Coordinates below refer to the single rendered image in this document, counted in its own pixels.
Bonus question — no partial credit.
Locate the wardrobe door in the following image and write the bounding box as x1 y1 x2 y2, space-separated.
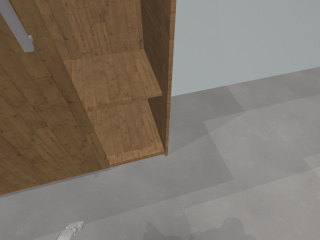
0 0 110 195

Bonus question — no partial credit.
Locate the handle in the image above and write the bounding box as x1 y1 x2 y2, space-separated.
0 0 35 53

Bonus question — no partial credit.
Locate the robot left hand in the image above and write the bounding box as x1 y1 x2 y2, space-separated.
56 221 85 240

